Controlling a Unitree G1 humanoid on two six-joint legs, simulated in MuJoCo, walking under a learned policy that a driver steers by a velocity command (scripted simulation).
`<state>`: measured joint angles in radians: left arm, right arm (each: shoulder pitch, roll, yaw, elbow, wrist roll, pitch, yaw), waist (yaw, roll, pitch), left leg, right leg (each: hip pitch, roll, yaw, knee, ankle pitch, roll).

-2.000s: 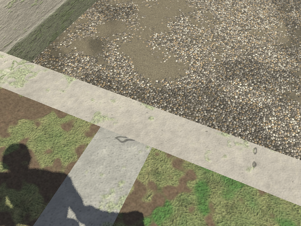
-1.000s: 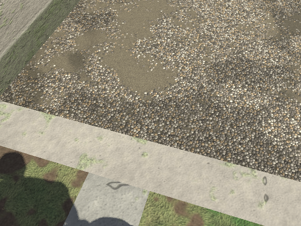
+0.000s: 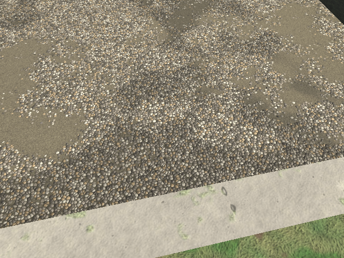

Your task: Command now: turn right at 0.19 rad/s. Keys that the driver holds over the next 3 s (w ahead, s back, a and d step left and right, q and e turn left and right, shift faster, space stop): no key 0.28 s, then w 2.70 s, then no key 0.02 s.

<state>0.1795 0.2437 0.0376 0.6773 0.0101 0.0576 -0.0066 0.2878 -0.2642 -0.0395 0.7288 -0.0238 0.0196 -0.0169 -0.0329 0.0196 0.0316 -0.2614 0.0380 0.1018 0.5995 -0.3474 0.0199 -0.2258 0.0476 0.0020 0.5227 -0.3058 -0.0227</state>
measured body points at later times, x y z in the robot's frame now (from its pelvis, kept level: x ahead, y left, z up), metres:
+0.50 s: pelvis +0.02 +0.01 +0.00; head +0.02 +0.01 +0.45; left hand +0.09 +0.26 -0.13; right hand +0.05 -0.26 -0.13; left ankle -0.01 +0.12 -0.73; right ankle -0.02 -0.09 -0.73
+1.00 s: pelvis +0.21 +0.05 -0.01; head +0.22 +0.06 +0.44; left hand +0.24 +0.31 -0.15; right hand +0.31 -0.21 -0.12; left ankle +0.27 +0.11 -0.73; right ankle +0.09 -0.09 -0.62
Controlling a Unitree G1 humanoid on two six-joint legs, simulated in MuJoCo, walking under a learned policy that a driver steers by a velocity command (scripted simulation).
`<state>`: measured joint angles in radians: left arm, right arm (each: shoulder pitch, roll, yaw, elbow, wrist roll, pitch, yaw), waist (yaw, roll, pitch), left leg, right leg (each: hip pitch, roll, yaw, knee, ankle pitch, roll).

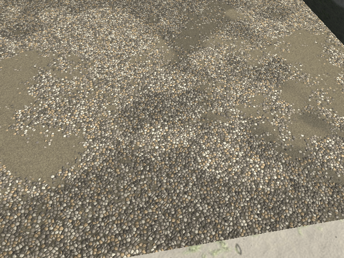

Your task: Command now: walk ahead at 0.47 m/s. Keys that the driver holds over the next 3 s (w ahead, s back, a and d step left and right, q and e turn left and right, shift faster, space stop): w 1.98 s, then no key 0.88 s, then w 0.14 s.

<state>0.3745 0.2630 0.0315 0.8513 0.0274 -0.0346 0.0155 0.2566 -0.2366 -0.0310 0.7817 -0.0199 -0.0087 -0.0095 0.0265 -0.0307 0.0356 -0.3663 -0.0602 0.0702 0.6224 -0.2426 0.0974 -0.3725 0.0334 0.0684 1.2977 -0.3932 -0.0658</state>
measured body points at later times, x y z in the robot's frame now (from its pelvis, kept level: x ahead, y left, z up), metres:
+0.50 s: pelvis +0.21 -0.03 +0.00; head +0.22 -0.04 +0.45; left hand +0.36 +0.21 -0.11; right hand +0.20 -0.29 -0.14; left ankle +0.08 +0.07 -0.65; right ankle +0.30 -0.10 -0.72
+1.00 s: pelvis +0.28 -0.01 +0.01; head +0.27 +0.00 +0.46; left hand +0.45 +0.22 -0.09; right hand +0.45 -0.22 -0.08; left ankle +0.29 +0.07 -0.72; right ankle +0.31 -0.10 -0.72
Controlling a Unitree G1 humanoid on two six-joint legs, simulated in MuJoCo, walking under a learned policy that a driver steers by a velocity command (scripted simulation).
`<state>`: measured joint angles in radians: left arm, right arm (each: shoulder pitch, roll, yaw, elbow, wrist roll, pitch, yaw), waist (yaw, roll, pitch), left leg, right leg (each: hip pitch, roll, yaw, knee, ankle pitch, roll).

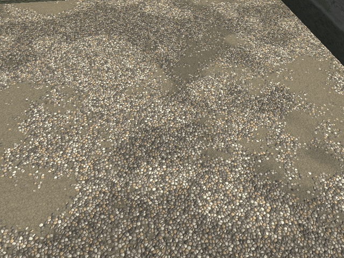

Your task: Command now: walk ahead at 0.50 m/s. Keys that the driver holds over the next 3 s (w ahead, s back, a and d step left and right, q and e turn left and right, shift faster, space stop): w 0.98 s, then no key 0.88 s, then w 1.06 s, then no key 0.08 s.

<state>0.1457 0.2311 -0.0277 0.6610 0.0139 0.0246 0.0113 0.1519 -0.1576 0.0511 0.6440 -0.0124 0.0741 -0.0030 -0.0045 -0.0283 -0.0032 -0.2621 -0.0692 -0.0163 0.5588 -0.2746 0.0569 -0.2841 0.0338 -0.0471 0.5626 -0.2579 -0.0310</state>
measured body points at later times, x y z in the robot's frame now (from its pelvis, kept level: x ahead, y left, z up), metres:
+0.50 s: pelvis +0.05 -0.01 -0.01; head +0.03 -0.01 +0.44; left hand +0.23 +0.21 -0.09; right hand +0.23 -0.22 -0.10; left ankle +0.02 +0.09 -0.73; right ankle +0.03 -0.08 -0.73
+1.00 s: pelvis +0.05 -0.02 -0.01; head +0.03 -0.02 +0.44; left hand +0.23 +0.18 -0.09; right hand +0.24 -0.22 -0.09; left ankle +0.01 +0.09 -0.73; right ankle +0.03 -0.08 -0.73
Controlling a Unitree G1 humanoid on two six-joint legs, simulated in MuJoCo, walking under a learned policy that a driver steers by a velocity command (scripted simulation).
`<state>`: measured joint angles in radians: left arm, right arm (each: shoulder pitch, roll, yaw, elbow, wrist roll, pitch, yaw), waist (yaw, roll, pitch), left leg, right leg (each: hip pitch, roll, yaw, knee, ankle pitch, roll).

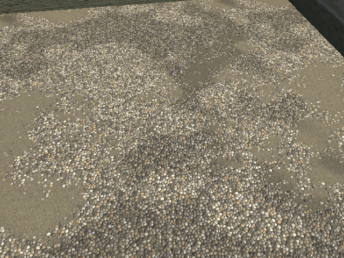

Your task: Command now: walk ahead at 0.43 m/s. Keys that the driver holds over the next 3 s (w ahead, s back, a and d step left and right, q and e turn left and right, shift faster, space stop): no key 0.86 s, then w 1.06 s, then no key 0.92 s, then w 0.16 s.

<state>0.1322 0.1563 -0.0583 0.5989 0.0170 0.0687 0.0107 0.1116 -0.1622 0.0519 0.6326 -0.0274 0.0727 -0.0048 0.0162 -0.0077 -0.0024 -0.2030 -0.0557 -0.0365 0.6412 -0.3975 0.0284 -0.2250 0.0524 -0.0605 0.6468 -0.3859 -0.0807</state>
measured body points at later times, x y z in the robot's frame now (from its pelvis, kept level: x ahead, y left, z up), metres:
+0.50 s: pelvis +0.00 -0.01 +0.02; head +0.01 -0.01 +0.47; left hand +0.15 +0.20 -0.08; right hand +0.18 -0.21 -0.08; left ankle -0.03 +0.11 -0.72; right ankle -0.02 -0.07 -0.72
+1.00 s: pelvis +0.00 -0.01 +0.02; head -0.01 -0.02 +0.47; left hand +0.15 +0.19 -0.08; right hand +0.14 -0.22 -0.10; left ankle -0.03 +0.11 -0.72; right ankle -0.02 -0.07 -0.72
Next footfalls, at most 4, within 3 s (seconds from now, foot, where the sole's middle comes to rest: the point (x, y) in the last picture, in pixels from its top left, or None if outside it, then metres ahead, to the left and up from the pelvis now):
none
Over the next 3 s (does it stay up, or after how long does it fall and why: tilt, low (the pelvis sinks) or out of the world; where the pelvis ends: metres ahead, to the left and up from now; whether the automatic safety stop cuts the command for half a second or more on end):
stays up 0.00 -0.01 0.02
